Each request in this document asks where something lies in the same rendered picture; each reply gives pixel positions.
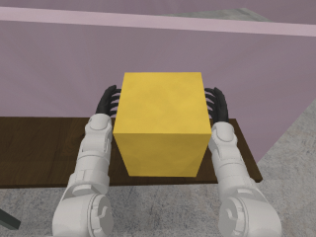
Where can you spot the robot right hand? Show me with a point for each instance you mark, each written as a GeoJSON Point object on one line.
{"type": "Point", "coordinates": [219, 112]}

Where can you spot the robot right upper arm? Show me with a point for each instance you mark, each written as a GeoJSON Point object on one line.
{"type": "Point", "coordinates": [246, 217]}

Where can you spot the left robot forearm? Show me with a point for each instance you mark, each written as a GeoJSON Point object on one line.
{"type": "Point", "coordinates": [92, 165]}

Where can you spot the table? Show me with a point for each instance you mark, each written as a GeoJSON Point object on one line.
{"type": "Point", "coordinates": [42, 152]}

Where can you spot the right robot forearm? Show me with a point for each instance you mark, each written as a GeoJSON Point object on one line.
{"type": "Point", "coordinates": [230, 170]}

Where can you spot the robot left upper arm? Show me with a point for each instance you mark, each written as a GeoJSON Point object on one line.
{"type": "Point", "coordinates": [83, 216]}

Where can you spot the robot left hand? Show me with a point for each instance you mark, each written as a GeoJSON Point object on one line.
{"type": "Point", "coordinates": [105, 105]}

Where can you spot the carton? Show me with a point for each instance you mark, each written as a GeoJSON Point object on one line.
{"type": "Point", "coordinates": [162, 126]}

